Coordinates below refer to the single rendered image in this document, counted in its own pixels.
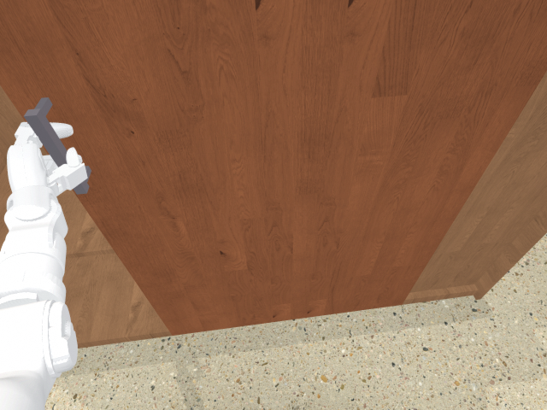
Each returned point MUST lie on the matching wardrobe door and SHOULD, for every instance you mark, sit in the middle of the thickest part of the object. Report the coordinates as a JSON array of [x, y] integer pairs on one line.
[[255, 161], [509, 195]]

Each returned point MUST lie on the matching handle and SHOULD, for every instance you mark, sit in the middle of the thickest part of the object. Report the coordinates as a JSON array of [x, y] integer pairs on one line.
[[37, 120]]

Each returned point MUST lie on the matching left robot forearm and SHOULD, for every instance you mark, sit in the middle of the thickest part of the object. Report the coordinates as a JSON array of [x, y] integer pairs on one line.
[[33, 255]]

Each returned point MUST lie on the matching left robot upper arm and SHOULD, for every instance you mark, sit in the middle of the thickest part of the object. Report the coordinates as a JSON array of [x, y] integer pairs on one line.
[[37, 344]]

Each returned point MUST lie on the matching left robot hand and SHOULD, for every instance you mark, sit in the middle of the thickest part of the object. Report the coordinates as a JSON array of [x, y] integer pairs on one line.
[[27, 166]]

